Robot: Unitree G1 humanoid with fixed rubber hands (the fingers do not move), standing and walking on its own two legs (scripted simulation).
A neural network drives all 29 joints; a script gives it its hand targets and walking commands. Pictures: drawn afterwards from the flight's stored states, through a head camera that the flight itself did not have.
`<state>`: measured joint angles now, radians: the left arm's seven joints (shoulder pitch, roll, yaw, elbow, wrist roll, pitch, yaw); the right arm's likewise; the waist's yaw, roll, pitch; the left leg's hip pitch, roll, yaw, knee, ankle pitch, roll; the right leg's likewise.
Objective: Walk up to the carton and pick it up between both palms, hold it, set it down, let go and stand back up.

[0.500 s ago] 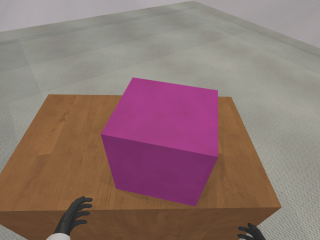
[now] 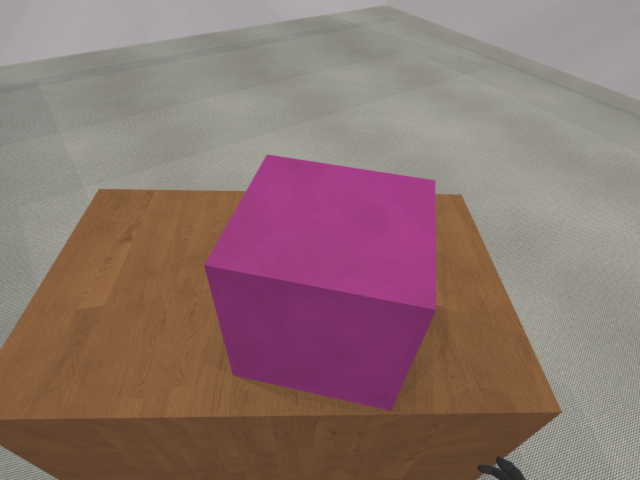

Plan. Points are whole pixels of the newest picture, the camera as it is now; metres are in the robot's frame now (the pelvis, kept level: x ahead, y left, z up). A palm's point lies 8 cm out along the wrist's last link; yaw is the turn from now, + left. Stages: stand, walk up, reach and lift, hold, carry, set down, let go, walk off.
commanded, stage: stand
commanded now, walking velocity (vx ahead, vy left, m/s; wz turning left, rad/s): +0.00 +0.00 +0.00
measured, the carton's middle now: (328, 282) +0.41 -0.01 +0.01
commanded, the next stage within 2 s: none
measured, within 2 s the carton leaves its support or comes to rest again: neither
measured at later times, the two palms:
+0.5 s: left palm out of the picture +0.06 +0.26 -0.12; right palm out of the picture +0.07 -0.25 -0.11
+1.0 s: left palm out of the picture +0.06 +0.27 -0.12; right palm out of the picture +0.07 -0.25 -0.11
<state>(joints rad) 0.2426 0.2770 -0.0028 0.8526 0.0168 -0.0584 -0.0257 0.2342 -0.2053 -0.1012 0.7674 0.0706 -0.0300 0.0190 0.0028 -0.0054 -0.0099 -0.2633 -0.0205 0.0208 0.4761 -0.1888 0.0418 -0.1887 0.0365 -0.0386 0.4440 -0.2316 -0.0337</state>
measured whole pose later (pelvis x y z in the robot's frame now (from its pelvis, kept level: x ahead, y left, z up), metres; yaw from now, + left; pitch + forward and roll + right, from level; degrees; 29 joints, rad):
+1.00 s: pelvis -0.02 +0.00 +0.00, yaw +0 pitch -3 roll -1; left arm 0.24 0.28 0.00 0.92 0.02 -0.05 -0.03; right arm 0.23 -0.21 -0.10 0.89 0.07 -0.03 0.01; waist 0.00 -0.01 -0.01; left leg -0.26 -0.02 0.02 0.48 -0.16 0.04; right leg -0.19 0.04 -0.04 0.44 -0.20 -0.03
